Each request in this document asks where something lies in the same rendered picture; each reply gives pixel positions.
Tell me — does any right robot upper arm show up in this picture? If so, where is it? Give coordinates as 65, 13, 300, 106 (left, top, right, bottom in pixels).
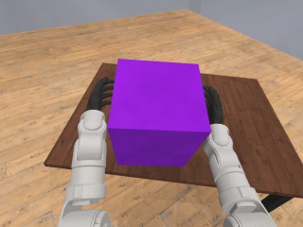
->
223, 212, 276, 227

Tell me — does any left robot forearm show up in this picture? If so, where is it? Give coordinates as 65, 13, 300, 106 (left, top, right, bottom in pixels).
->
58, 110, 107, 227

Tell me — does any carton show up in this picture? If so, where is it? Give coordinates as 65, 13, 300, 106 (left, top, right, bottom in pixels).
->
107, 59, 211, 167

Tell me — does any left robot hand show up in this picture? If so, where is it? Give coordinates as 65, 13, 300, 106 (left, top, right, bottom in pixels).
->
86, 77, 115, 111

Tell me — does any left robot upper arm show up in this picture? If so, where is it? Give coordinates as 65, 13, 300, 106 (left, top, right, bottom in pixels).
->
59, 208, 111, 227

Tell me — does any right robot forearm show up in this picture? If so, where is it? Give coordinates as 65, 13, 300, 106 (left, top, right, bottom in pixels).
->
203, 123, 277, 227

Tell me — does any table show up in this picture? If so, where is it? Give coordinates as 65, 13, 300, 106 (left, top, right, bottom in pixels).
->
44, 62, 303, 213

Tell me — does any right robot hand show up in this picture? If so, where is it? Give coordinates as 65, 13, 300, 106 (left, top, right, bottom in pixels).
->
203, 85, 223, 125

